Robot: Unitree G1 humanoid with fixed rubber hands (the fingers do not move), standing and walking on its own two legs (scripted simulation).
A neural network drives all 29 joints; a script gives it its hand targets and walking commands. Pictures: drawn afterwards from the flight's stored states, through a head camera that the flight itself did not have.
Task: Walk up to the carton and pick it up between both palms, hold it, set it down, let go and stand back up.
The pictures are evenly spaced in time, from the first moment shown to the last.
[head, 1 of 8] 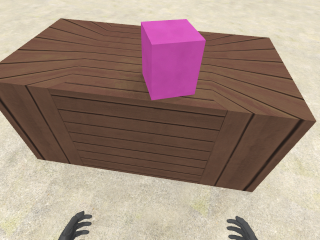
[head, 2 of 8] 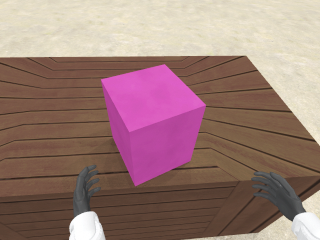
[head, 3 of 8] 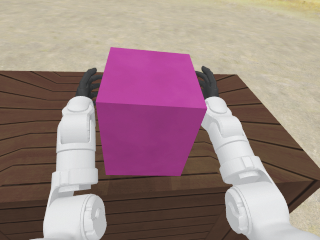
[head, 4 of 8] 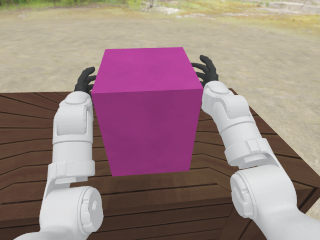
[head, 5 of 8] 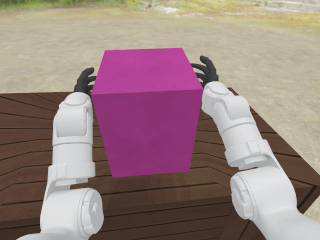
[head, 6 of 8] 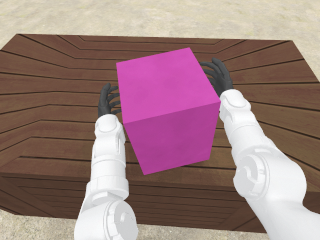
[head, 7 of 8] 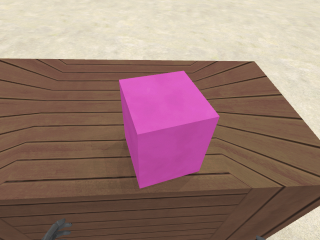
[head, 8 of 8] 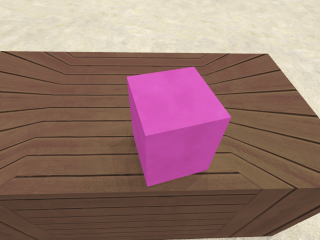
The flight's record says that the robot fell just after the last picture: no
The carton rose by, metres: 0.20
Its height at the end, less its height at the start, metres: +0.00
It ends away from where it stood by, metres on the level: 0.00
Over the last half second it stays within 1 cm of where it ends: yes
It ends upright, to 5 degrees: yes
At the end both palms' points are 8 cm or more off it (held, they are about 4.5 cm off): yes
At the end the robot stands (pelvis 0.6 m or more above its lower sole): yes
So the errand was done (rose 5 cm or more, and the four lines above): yes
